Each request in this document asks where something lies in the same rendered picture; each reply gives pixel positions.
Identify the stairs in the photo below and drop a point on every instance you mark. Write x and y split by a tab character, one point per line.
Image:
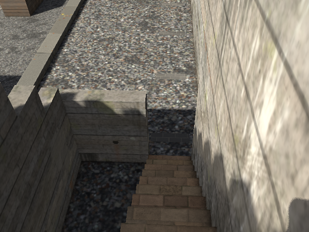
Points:
168	198

